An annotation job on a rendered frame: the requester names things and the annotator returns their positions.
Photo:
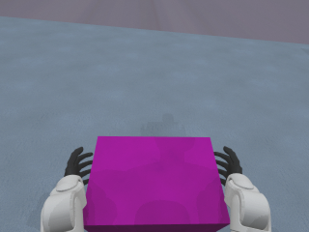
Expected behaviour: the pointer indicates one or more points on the left robot hand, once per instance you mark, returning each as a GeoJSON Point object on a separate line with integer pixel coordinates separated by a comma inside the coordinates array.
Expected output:
{"type": "Point", "coordinates": [74, 166]}

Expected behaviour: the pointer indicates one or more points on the left robot forearm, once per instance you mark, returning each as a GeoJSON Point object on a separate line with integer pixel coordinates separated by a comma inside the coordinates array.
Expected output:
{"type": "Point", "coordinates": [62, 211]}

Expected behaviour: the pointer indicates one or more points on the right robot forearm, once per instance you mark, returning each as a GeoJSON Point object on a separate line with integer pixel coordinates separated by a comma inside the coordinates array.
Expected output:
{"type": "Point", "coordinates": [249, 209]}

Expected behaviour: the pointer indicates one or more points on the right robot hand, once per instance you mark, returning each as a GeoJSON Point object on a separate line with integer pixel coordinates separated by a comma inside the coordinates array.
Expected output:
{"type": "Point", "coordinates": [232, 167]}

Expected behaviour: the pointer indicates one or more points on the carton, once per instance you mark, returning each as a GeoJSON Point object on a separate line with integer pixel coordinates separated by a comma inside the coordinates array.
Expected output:
{"type": "Point", "coordinates": [154, 184]}

